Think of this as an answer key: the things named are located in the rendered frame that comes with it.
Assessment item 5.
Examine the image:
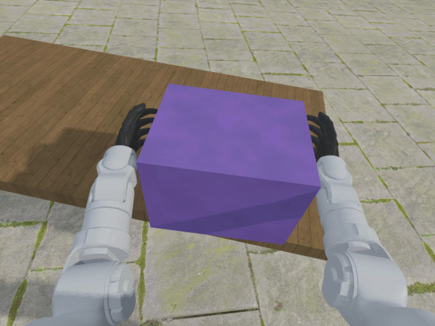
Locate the robot left hand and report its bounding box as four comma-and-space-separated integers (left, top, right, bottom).
114, 103, 158, 153

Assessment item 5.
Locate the left robot forearm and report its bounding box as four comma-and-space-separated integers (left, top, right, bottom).
52, 145, 137, 316

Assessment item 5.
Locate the table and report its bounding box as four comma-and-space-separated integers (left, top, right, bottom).
0, 35, 328, 261

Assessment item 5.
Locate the robot right upper arm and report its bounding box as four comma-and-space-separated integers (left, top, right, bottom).
321, 251, 435, 326

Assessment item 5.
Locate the carton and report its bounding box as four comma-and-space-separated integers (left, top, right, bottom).
137, 84, 321, 245

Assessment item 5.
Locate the robot right hand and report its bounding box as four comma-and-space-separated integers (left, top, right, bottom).
307, 112, 339, 163

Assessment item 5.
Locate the right robot forearm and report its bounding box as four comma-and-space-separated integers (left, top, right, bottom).
316, 156, 408, 305

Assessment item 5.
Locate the robot left upper arm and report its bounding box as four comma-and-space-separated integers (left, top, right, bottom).
23, 260, 136, 326

